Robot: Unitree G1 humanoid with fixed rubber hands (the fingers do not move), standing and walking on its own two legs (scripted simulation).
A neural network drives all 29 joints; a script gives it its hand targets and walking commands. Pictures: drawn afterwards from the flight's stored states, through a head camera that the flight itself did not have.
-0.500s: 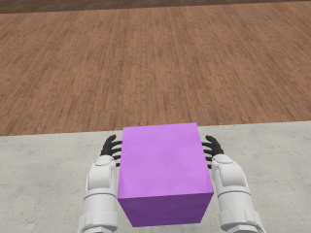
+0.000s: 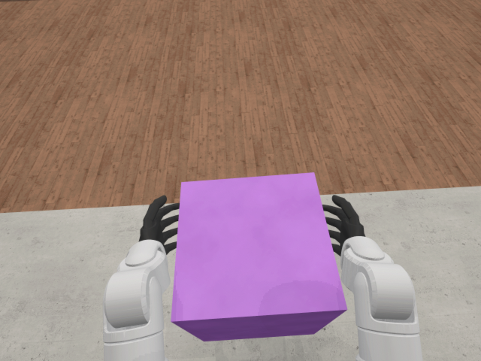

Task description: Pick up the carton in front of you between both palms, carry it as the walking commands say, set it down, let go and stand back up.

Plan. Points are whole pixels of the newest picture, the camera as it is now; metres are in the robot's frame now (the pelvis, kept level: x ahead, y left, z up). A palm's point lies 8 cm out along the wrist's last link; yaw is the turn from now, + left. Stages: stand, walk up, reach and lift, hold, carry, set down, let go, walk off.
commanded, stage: carry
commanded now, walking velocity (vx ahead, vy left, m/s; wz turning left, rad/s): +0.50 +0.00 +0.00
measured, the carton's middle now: (253, 265) +0.28 +0.00 +0.02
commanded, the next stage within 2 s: none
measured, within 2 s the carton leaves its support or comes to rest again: neither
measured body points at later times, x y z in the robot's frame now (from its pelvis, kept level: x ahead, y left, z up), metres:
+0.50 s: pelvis +0.28 +0.06 +0.00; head +0.28 +0.07 +0.45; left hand +0.53 +0.21 +0.07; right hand +0.52 -0.09 +0.07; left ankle +0.32 +0.13 -0.74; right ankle +0.16 -0.07 -0.65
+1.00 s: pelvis +0.61 +0.02 -0.01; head +0.63 +0.02 +0.44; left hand +0.84 +0.20 +0.06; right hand +0.87 -0.11 +0.06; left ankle +0.45 +0.14 -0.63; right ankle +0.67 -0.04 -0.74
